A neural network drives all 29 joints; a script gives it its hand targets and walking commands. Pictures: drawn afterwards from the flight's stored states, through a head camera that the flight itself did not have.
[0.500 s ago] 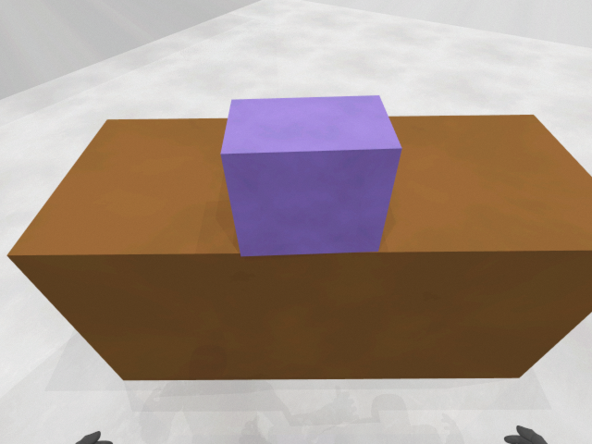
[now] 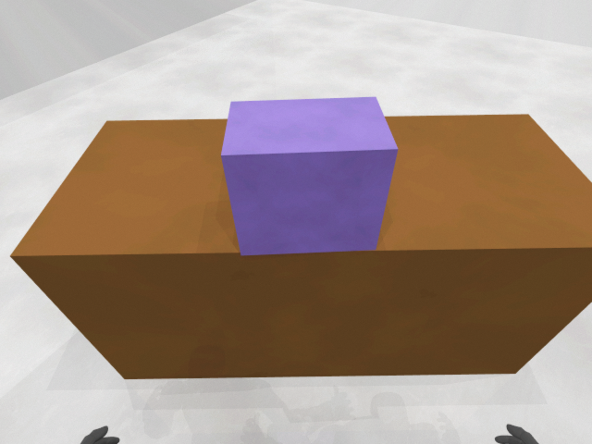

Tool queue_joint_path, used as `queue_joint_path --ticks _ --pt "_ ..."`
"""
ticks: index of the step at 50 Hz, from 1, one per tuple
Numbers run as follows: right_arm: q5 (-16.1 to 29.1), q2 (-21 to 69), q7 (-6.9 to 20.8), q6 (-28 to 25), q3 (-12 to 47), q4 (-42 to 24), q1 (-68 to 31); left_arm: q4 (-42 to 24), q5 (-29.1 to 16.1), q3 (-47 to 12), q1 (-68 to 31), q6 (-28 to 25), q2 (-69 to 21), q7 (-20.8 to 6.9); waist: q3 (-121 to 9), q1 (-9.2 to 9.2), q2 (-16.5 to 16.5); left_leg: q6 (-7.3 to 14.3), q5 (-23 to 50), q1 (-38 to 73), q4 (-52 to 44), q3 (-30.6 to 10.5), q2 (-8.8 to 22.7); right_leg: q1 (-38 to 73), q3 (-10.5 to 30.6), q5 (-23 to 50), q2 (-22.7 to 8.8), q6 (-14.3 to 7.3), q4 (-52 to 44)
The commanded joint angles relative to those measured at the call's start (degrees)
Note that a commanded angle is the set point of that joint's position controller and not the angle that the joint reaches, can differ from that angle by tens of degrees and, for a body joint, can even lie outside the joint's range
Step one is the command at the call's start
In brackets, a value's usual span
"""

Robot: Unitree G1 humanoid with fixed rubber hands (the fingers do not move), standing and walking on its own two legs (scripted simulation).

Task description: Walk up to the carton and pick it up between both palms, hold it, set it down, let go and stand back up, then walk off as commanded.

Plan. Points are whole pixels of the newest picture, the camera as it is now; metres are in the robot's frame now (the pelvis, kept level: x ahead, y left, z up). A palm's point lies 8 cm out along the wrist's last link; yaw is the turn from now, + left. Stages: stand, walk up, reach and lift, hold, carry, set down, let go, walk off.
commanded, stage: stand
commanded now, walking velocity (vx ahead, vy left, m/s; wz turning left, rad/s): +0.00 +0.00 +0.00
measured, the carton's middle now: (306, 178) +0.62 -0.02 +0.02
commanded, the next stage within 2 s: none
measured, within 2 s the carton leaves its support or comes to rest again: neither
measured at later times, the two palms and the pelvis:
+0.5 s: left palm out of the picture +0.06 +0.31 -0.10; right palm out of the picture +0.07 -0.30 -0.10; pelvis -0.02 +0.01 +0.01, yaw +0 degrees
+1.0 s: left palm out of the picture +0.08 +0.31 -0.10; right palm out of the picture +0.08 -0.30 -0.10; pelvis -0.01 +0.00 +0.01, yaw +0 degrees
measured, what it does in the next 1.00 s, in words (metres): stands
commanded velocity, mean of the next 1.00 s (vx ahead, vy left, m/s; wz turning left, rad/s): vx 0.00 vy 0.00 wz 0.00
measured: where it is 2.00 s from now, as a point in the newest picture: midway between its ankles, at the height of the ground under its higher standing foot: outside the picture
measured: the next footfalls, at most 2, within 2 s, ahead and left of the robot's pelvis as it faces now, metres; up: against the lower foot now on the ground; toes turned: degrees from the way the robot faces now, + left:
none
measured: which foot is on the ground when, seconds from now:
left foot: down 0.00-1.00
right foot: down 0.00-1.00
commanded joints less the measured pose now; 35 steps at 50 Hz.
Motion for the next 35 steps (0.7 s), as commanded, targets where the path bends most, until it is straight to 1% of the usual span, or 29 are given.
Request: queue_joint_path --ticks 1,2,3,4,5,7,8,10,11,13,14,15,16,17,18,19,20,21,22,23,24,26,27,28,29,30,31,32,35 --pt "0.4 -10.3 -0.2 -0.6 -2.2 -0.4 -3.4 -0.4 -0.1 2.5 -3.1 -0.8 11.2 0.5 -3.7 0.53 -1.5 2.6 10.8 0.9 -6.4 -4.2 6.7 0.7 2.9 15.0 -5.6 -2.1 -6.0" --pt "0.3 -10.1 -0.1 -0.6 -2.2 0.2 -3.6 0.7 0.2 2.6 -3.2 -0.9 11.2 0.4 -4.1 0.35 -3.1 2.4 8.5 1.6 -7.0 -4.3 6.6 0.1 2.7 12.7 -5.4 -1.9 -6.9" --pt "0.1 -10.1 -0.1 -0.6 -2.3 0.7 -4.2 1.2 0.1 2.4 -4.2 -0.6 10.4 0.4 -3.7 0.16 -2.9 2.2 7.6 2.7 -7.2 -3.6 6.5 -1.6 3.3 11.4 -5.8 -2.0 -8.0" --pt "0.2 -10.2 -0.1 -0.5 -2.3 1.6 -3.1 1.2 0.2 2.5 -4.7 -0.8 10.7 0.4 -2.7 -0.26 -1.6 2.0 5.7 2.0 -7.9 -3.9 6.4 -1.6 3.3 9.6 -5.7 -1.9 -8.3" --pt "0.2 -9.7 -0.2 -0.6 -2.2 2.3 -4.0 2.1 0.2 2.6 -5.1 -0.8 11.0 0.5 -2.3 0.23 -2.1 2.0 5.2 0.9 -8.7 -4.4 6.7 -1.2 3.1 8.4 -5.6 -2.0 -8.5" --pt "0.2 -10.4 -0.3 -0.7 -2.5 3.0 -4.4 3.0 0.1 2.7 -4.8 -0.8 10.4 0.3 -2.7 0.39 -0.8 2.1 1.9 0.4 -10.1 -5.1 7.1 -0.9 3.0 6.4 -5.5 -1.9 -8.9" --pt "0.4 -10.1 -0.2 -0.9 -2.6 4.0 -4.5 3.8 0.3 2.5 -3.7 -1.1 9.8 0.4 -1.8 0.63 0.6 2.1 1.9 0.5 -10.2 -4.9 6.9 -0.7 2.7 7.0 -5.5 -2.0 -9.2" --pt "0.1 -10.1 -0.1 -1.0 -2.6 4.5 -4.6 4.7 0.4 2.8 -4.4 -1.4 10.9 0.5 -2.3 0.19 -1.2 1.6 -0.6 0.1 -11.1 -4.8 6.5 -0.6 2.6 6.0 -5.3 -1.9 -9.4" --pt "0.3 -9.4 -0.1 -1.2 -2.5 5.0 -4.3 5.0 0.5 2.9 -3.3 -1.3 10.1 0.4 -2.0 0.51 -0.5 2.0 -1.0 -0.6 -11.3 -5.2 6.9 -0.3 2.5 6.6 -5.5 -1.9 -9.4" --pt "0.4 -9.5 -0.2 -1.3 -2.5 5.5 -5.5 5.6 0.7 2.6 -3.9 -1.5 10.1 0.5 -1.2 0.49 -1.5 2.0 -0.3 -0.2 -11.3 -5.5 7.1 -1.8 2.4 5.5 -5.6 -1.9 -10.1" --pt "0.1 -9.9 -0.2 -1.3 -2.7 5.6 -5.0 6.1 0.7 2.8 -3.4 -1.6 9.5 0.3 -2.6 0.42 -0.1 1.7 -1.8 0.3 -11.5 -5.2 6.8 -1.2 2.6 4.2 -5.6 -1.9 -10.5" --pt "0.2 -9.4 -0.2 -1.1 -2.7 6.1 -5.3 5.9 0.6 2.9 -4.0 -1.6 10.4 0.5 -1.9 0.22 -0.2 1.8 -2.5 -0.3 -12.1 -5.8 7.0 -1.8 2.7 3.9 -5.5 -2.0 -10.0" --pt "0.0 -9.7 -0.1 -1.3 -2.8 5.6 -6.3 6.3 0.6 2.9 -3.8 -1.5 9.9 0.6 -2.4 0.42 -0.1 1.6 -1.6 -0.3 -11.7 -5.4 6.8 -0.9 2.2 5.3 -5.4 -1.7 -10.1" --pt "0.1 -8.8 -0.1 -1.2 -2.6 6.3 -5.3 6.3 0.5 2.8 -3.8 -1.7 9.9 0.6 -3.7 0.16 -1.4 1.6 -1.3 0.8 -11.9 -5.6 7.1 -1.1 2.2 5.0 -5.6 -1.6 -10.1" --pt "0.0 -8.8 -0.1 -1.2 -2.6 6.4 -5.7 6.5 0.6 2.7 -4.0 -1.6 9.7 0.6 -2.6 0.28 -1.3 1.5 -0.2 0.6 -11.6 -5.2 7.0 -1.5 2.6 5.6 -5.6 -1.7 -10.5" --pt "0.2 -8.9 -0.2 -1.2 -2.6 6.3 -6.2 6.5 0.6 3.0 -3.8 -1.8 10.6 0.8 -2.7 0.12 -0.3 1.6 0.1 0.5 -11.5 -5.2 7.1 -1.5 2.8 5.8 -5.9 -1.7 -10.5" --pt "0.4 -9.5 -0.3 -1.1 -2.8 6.7 -5.5 7.0 0.6 3.1 -3.5 -1.7 10.7 0.7 -2.8 0.37 -1.0 2.0 -1.7 -0.3 -12.2 -6.2 7.3 -1.0 2.6 5.2 -5.7 -1.7 -10.3" --pt "0.2 -9.3 -0.3 -1.3 -2.8 6.9 -5.4 7.0 0.7 3.1 -3.1 -1.6 10.2 0.7 -2.3 0.11 -1.6 1.8 -1.2 0.3 -11.9 -5.6 7.3 -1.6 2.8 5.3 -5.8 -1.9 -10.5" --pt "0.4 -9.1 -0.3 -1.1 -2.9 7.4 -4.5 7.0 0.8 2.9 -3.0 -1.8 10.2 0.8 -2.6 0.01 -0.2 1.6 -2.0 0.1 -12.0 -5.5 6.8 -1.6 2.7 4.2 -5.9 -1.8 -11.1" --pt "0.1 -9.3 -0.4 -1.2 -2.9 7.7 -4.1 7.1 0.7 3.1 -2.5 -1.8 9.7 0.7 -2.4 0.13 -1.0 1.9 -2.1 -0.1 -12.2 -5.6 6.8 -1.8 2.6 4.3 -5.5 -1.8 -10.8" --pt "0.3 -10.0 -0.4 -1.3 -3.3 7.6 -4.3 7.4 0.5 2.8 -2.1 -1.6 8.9 0.6 -2.5 -0.14 -0.6 1.9 -2.1 1.0 -12.1 -5.7 7.2 -2.7 2.6 4.2 -5.6 -1.8 -11.4" --pt "0.1 -9.6 -0.4 -1.2 -3.1 7.6 -5.4 7.6 0.5 3.0 -1.9 -1.8 9.6 0.7 -2.3 0.39 0.3 2.0 -1.6 -0.7 -12.1 -5.9 7.4 -1.5 2.6 5.7 -5.8 -1.7 -10.9" --pt "0.1 -9.2 -0.4 -1.4 -3.1 7.5 -4.7 7.7 0.7 3.0 -1.8 -1.8 9.7 0.7 -2.5 0.21 -1.5 2.1 -1.4 -0.5 -11.9 -6.1 7.6 -1.7 2.7 5.2 -6.0 -1.8 -10.9" --pt "0.4 -8.8 -0.4 -1.3 -2.9 8.0 -4.1 7.5 0.7 3.2 -2.5 -1.7 10.3 0.6 -3.0 -0.07 -1.8 1.8 -0.6 0.5 -11.6 -5.6 7.0 -2.4 2.8 4.9 -5.9 -1.9 -10.8" --pt "0.0 -9.0 -0.3 -1.3 -3.0 7.4 -5.4 7.6 0.9 3.3 -2.5 -1.9 10.1 0.7 -3.0 0.41 -2.1 1.8 -0.5 0.4 -11.3 -5.3 6.9 -2.1 2.6 5.4 -5.9 -1.8 -11.2" --pt "0.1 -8.4 -0.3 -1.1 -2.7 7.6 -5.0 7.8 0.9 3.0 -1.7 -1.8 9.8 0.7 -4.0 0.26 -0.4 1.6 0.8 1.4 -10.7 -4.9 6.7 -2.2 2.9 5.8 -6.1 -1.9 -11.3" --pt "0.4 -8.4 -0.2 -1.2 -2.9 7.8 -4.0 7.8 0.9 3.2 -1.9 -1.8 10.1 0.6 -3.8 -0.2 -0.8 1.4 0.3 1.6 -11.2 -5.3 6.9 -2.5 2.7 4.5 -6.0 -1.9 -11.4" --pt "0.1 -9.3 -0.3 -1.2 -3.0 7.7 -4.1 7.9 0.8 3.1 -1.9 -1.8 9.3 0.7 -2.5 -0.01 -0.3 1.6 0.4 0.9 -10.8 -4.7 6.6 -2.9 3.3 5.2 -6.1 -2.0 -11.6" --pt "0.1 -9.2 -0.3 -1.3 -3.0 7.5 -4.7 7.7 0.4 3.3 -1.4 -1.7 10.1 0.7 -3.7 0.3 -1.1 2.0 1.1 0.9 -11.0 -5.3 7.0 -1.8 2.6 7.0 -6.0 -1.7 -11.4"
